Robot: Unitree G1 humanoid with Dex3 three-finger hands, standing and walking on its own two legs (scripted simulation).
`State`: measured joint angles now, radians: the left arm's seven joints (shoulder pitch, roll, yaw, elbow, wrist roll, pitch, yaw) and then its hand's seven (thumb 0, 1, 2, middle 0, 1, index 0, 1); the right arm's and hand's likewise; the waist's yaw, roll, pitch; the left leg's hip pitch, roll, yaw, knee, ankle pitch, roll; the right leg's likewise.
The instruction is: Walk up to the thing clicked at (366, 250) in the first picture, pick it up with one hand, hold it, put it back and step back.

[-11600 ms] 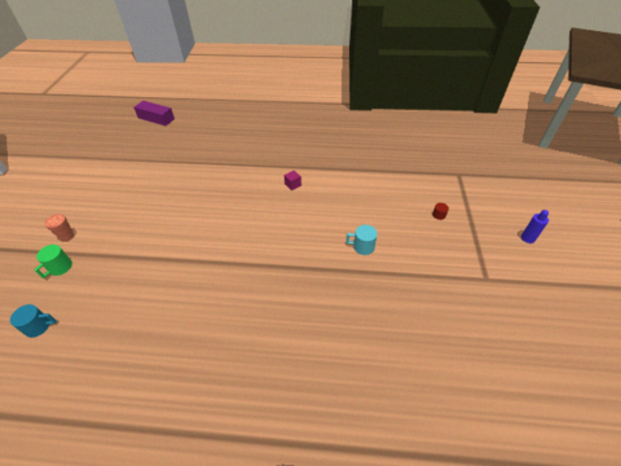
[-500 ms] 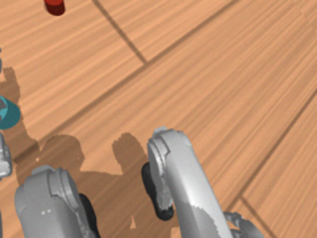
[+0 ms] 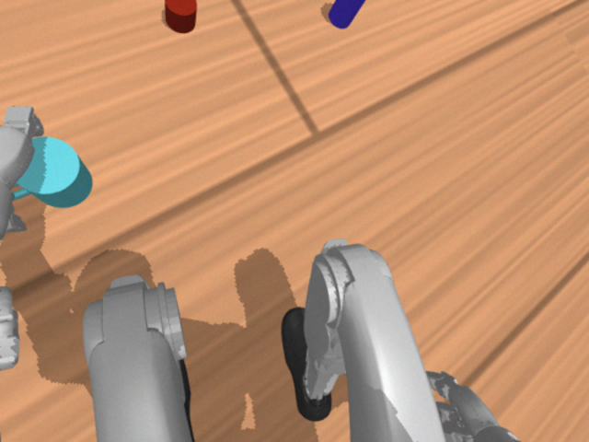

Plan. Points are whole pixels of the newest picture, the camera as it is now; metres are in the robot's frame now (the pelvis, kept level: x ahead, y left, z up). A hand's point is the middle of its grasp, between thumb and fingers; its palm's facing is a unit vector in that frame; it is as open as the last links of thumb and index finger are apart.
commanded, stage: rest palm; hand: left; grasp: from above
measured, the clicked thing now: (43, 178) +0.49 +0.30 -0.28
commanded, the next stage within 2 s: close in 1.20 s
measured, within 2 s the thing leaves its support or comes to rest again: neither
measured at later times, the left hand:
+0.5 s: hand (42, 173) +0.48 +0.29 -0.23, palm faces -0.48 -0.09 -0.87, open 14.0 cm
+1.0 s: hand (50, 177) +0.48 +0.29 -0.25, palm faces -0.44 -0.07 -0.89, open 13.7 cm
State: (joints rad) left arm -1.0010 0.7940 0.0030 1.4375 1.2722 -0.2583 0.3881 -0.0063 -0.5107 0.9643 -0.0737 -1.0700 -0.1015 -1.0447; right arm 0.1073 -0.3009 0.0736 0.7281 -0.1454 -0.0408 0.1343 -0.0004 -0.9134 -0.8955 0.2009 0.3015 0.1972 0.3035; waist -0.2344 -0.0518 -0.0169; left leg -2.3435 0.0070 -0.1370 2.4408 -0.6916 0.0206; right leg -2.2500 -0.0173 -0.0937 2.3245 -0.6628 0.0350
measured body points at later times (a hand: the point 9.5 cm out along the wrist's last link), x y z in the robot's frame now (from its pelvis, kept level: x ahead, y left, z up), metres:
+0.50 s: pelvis +0.00 -0.01 -0.01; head +0.29 +0.06 +0.33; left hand +0.50 +0.29 -0.18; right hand -0.01 -0.27 -0.09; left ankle +0.07 +0.12 -0.29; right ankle +0.11 -0.13 -0.29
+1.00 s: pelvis +0.00 +0.00 -0.02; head +0.28 +0.10 +0.32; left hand +0.50 +0.29 -0.20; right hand +0.04 -0.26 -0.08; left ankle +0.07 +0.12 -0.29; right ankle +0.11 -0.13 -0.29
